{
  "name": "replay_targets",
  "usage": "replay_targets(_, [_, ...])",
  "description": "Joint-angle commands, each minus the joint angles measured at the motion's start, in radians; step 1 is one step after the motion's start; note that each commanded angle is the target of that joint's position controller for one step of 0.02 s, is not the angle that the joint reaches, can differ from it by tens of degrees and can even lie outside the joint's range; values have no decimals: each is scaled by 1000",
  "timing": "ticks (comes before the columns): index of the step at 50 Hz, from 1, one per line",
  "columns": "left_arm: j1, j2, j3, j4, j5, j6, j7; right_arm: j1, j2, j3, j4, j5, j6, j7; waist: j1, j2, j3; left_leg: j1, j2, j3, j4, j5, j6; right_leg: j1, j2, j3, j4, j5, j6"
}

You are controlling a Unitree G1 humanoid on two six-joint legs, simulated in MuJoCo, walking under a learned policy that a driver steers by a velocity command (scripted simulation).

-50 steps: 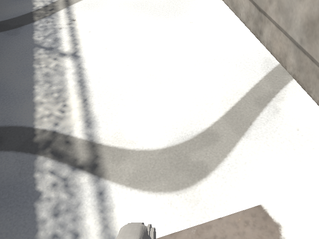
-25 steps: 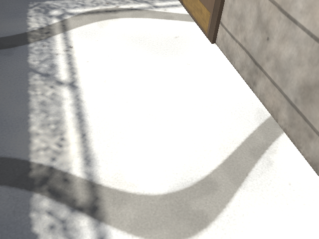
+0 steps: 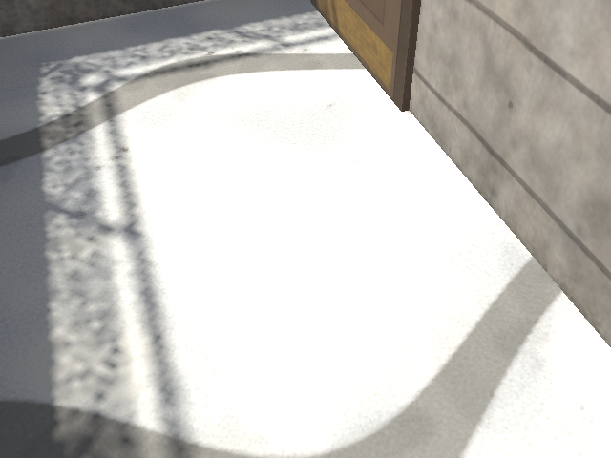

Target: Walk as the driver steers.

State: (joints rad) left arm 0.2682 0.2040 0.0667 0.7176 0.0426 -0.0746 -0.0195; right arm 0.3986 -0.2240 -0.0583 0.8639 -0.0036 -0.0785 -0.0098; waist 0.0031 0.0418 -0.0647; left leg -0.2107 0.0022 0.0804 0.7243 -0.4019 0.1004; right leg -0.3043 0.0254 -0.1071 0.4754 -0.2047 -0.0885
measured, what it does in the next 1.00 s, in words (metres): walks ahead: left foot, then right foot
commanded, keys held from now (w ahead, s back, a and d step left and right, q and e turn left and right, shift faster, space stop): w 0.84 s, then w+q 0.16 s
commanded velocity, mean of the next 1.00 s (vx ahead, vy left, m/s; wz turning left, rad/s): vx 0.49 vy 0.00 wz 0.03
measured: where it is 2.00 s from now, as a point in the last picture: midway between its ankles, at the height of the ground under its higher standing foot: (269, 259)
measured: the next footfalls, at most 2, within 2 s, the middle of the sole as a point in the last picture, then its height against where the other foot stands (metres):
left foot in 0.42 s outside the picture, level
right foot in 1.00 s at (355, 382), level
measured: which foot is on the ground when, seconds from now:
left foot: up 0.00-0.40, down 0.42-1.00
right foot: down 0.00-0.42, up 0.44-0.98, down 1.00-1.00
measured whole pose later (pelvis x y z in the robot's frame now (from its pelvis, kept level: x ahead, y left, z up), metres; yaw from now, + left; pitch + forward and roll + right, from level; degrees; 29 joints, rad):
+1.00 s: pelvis +0.58 +0.03 -0.01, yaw +3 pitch +1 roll +2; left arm 0.04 0.21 0.01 0.70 0.05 -0.07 -0.01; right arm 0.49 -0.21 -0.03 0.97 -0.01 -0.08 0.00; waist -0.07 -0.02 0.03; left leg 0.07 -0.06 0.03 0.41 -0.45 0.06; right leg -0.47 -0.01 -0.06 0.52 -0.08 -0.09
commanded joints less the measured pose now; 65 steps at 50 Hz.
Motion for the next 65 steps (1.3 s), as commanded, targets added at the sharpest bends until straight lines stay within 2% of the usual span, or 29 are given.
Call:
replay_targets(1, [202,160,41,-18,1,-14,17,-175,-94,-14,-143,-12,-36,22,83,-82,46,-640,13,-144,446,52,16,434,-377,610,-286,-352,-184])
replay_targets(2, [172,128,30,-19,-4,-18,14,-160,-89,-10,-143,-1,-40,37,54,-62,38,-624,31,-153,455,96,7,395,-338,525,-283,-266,-158])
replay_targets(4, [141,88,11,-7,-21,-40,12,-146,-70,-7,-137,-20,-17,49,10,-73,54,-594,55,-155,438,163,-23,310,-282,373,-307,-103,-105])
replay_targets(5, [146,88,8,-3,-28,-50,10,-146,-67,-7,-141,-16,-8,52,4,-93,64,-586,59,-141,423,172,-29,292,-273,335,-323,-5,-103])
replay_targets(9, [194,103,1,43,-27,-70,5,-289,-51,0,-183,-30,4,64,25,-107,120,-615,94,-51,282,265,-63,258,-224,213,-372,248,-124])
replay_targets(11, [189,120,2,58,-25,-69,4,-378,-40,10,-221,-11,9,65,28,-111,157,-538,84,-18,123,343,-70,209,-190,159,-404,322,-111])
replay_targets(16, [196,157,9,89,-40,-64,6,-413,-65,11,-228,-15,20,64,32,-125,173,-341,56,26,-143,446,-14,280,-207,102,-426,439,-84])
replay_targets(18, [171,181,20,98,-30,-55,14,-325,-103,-5,-209,-20,23,49,-11,-151,117,-264,12,28,-161,358,16,380,-220,77,-275,729,-58])
replay_targets(19, [156,188,22,99,-21,-43,20,-223,-126,-15,-181,-22,24,39,-52,-158,59,-180,-14,27,-176,316,32,406,-222,71,-141,833,-41])
replay_targets(20, [154,197,22,101,-4,-25,27,-62,-141,-26,-126,-41,20,28,-123,-112,-18,-9,-38,33,-230,292,48,378,-191,51,73,800,-22])
replay_targets(21, [201,154,8,86,3,-18,31,87,-204,-43,-94,-67,9,18,-155,-34,-144,243,103,-121,-184,196,75,200,-160,46,352,517,-13])
replay_targets(22, [336,19,-24,54,-37,-14,15,102,-324,-67,-103,-79,1,10,-74,290,-268,493,382,-606,-303,60,202,-146,40,34,759,-127,35])
replay_targets(23, [298,87,-10,58,-28,-13,24,19,-281,-60,-121,-35,5,18,-61,235,-302,455,390,-826,-467,14,202,-255,68,184,909,-278,21])
replay_targets(24, [186,136,3,37,-29,-15,20,-93,-222,-46,-139,-24,5,14,-35,105,-141,314,347,-633,-466,-8,168,-312,-1,193,933,-160,13])
replay_targets(25, [121,139,-3,26,-28,-24,14,-132,-158,-26,-137,-23,-3,16,-30,0,-65,187,313,-504,-477,83,148,-301,-38,184,877,-81,10])
replay_targets(29, [131,89,-18,31,3,16,-10,-85,-106,-2,-75,-9,-32,11,27,16,10,19,211,-285,-558,285,116,-219,-95,150,734,-42,28])
replay_targets(35, [-78,95,-24,-20,-1,42,-17,11,-112,-2,-12,3,-32,16,-12,-5,141,59,185,-190,-644,305,108,-405,-152,99,477,125,82])
replay_targets(40, [-229,79,-33,-56,-15,37,-14,87,-119,-4,22,4,-29,18,-65,1,157,162,175,-136,-624,477,94,-388,-120,56,243,242,76])
replay_targets(45, [-308,84,-31,-92,-8,28,-15,126,-128,-3,59,-9,-21,5,-70,8,166,293,199,-147,-537,719,101,-340,-73,43,129,174,24])
replay_targets(47, [-222,95,-23,-72,-10,15,-1,84,-154,-6,61,-11,-16,0,-11,18,141,300,207,-149,-425,969,84,-218,-32,40,85,91,7])
replay_targets(49, [50,142,-1,13,9,-7,22,48,-153,-2,58,-6,-14,-3,106,-15,-18,195,152,-118,-115,999,49,156,-9,50,-2,119,-31])
replay_targets(50, [219,230,22,39,32,-14,36,56,-120,8,15,0,-15,0,151,-100,-177,-7,89,-78,181,618,34,437,-242,286,1,5,-83])
replay_targets(51, [207,306,37,28,40,-11,33,184,-6,26,0,33,-12,-2,68,-300,-273,-338,-88,-60,508,-133,3,635,-519,759,-115,-27,-198])
replay_targets(52, [141,236,28,11,1,0,30,133,-125,-7,22,1,-1,-8,71,-135,-203,-407,-37,-158,581,-86,14,527,-478,800,-187,-135,-185])
replay_targets(53, [49,165,7,19,-9,1,29,42,-132,-13,1,-4,3,1,37,-84,-45,-430,8,-160,556,13,15,385,-426,606,-216,-154,-142])
replay_targets(54, [7,125,-2,24,-13,-5,25,6,-99,-7,-8,-4,6,9,19,-70,25,-408,43,-153,500,77,6,278,-375,467,-260,-79,-106])
replay_targets(56, [2,94,-11,45,-21,-15,31,8,-87,-12,-4,-27,36,34,-15,-127,62,-355,74,-140,449,116,-16,185,-299,285,-302,39,-58])
replay_targets(60, [54,110,-3,80,-30,-43,31,-58,-50,-9,-29,-30,67,50,-30,-110,89,-419,92,-119,423,207,-42,168,-285,124,-334,225,-53])
replay_targets(65, [96,111,-4,121,-24,-41,27,-237,-42,1,-95,-25,64,65,-7,-113,146,-478,94,-74,183,396,-51,189,-244,-30,-348,301,-46])
Velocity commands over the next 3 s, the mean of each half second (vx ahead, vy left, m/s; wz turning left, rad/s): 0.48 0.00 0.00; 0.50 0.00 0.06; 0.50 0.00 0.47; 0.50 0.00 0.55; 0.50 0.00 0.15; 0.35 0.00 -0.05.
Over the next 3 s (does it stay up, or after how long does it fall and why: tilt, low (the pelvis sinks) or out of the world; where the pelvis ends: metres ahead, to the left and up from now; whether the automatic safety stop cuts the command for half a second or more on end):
stays up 1.50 0.49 0.01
